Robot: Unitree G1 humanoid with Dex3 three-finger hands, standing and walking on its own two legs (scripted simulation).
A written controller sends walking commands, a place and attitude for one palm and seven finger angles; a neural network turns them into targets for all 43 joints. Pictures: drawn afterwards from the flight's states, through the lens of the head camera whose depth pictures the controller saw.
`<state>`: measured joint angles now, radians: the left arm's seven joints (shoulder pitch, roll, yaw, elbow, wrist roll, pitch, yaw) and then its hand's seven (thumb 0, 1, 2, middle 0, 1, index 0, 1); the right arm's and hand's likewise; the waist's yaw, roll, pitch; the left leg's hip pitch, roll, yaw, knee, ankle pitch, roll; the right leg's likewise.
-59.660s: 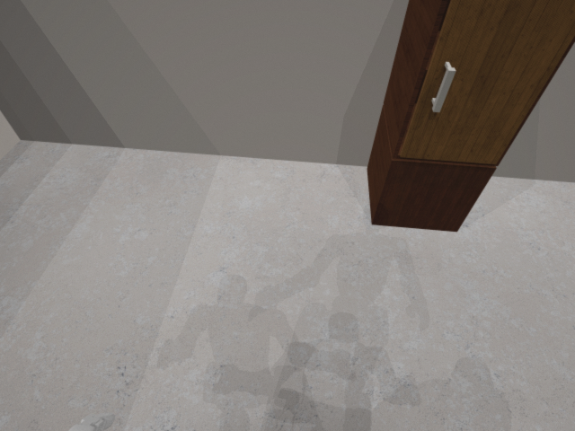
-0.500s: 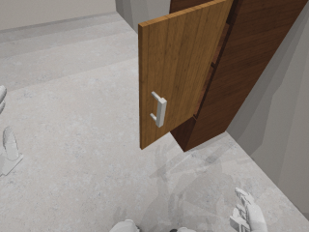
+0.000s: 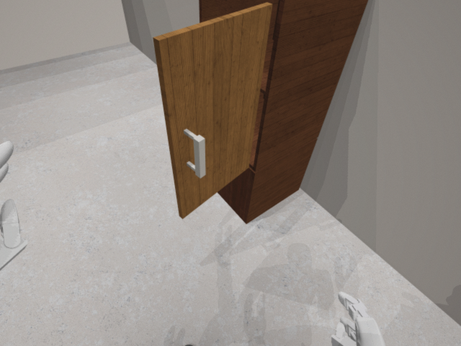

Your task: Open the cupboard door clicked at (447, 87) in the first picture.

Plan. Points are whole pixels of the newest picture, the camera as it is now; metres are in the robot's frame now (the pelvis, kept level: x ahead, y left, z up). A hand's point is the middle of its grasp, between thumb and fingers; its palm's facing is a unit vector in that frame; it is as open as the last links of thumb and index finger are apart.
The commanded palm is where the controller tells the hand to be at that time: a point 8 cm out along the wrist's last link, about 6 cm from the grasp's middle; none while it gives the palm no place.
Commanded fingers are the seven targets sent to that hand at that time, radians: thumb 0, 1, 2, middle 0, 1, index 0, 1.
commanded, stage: stop stepping back and stand still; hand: left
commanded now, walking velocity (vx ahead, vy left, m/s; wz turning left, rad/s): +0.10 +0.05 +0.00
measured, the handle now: (194, 153) +0.59 +0.09 -0.04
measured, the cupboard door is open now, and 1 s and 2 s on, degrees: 99 99 99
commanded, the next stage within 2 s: let the arm hang, fingers relaxed in 0.50 s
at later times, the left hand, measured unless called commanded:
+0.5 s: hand out of the picture +0.17 +0.26 +0.17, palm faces +0.41 -0.78 -0.46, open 7.4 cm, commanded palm +0.13 +0.29 +0.19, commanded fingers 0.00 0.90 0.90 -0.20 -0.30 -0.20 -0.30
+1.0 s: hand out of the picture -0.06 +0.17 -0.18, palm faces +0.01 -0.99 -0.11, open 7.4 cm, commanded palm none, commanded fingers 0.00 0.90 0.90 -0.20 -0.30 -0.20 -0.30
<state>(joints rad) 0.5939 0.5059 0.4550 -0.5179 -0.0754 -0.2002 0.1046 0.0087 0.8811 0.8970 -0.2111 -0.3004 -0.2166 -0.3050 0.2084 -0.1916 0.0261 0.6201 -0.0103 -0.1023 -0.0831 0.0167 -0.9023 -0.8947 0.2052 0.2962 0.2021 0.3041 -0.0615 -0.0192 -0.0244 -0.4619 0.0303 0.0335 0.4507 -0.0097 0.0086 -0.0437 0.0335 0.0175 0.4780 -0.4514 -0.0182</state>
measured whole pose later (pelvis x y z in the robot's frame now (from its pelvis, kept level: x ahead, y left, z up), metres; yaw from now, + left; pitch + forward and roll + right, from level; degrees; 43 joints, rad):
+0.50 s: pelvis -0.02 +0.00 +0.00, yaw -1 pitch -2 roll -2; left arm 0.58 0.43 0.41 -0.45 -0.06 -0.21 0.13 0.01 0.88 0.90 -0.21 -0.30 -0.22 -0.31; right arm 0.24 -0.18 0.03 0.68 -0.01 -0.15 -0.10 0.02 -0.90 -0.89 0.20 0.30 0.20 0.30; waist 0.01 0.02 -0.03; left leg -0.39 0.02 -0.02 0.51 -0.09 0.00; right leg -0.03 0.06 0.02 0.45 -0.40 -0.02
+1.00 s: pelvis -0.03 +0.00 +0.00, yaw +1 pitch -2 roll -1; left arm 0.34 0.19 -0.01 1.06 0.01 0.04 -0.01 0.01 0.90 0.90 -0.20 -0.30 -0.21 -0.30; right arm 0.23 -0.29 0.00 1.06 -0.03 0.04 -0.02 0.01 -0.91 -0.89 0.20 0.30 0.20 0.30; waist 0.00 -0.05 0.09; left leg -0.39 -0.01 -0.04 0.48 -0.06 0.01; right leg -0.04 0.04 -0.02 0.46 -0.40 -0.02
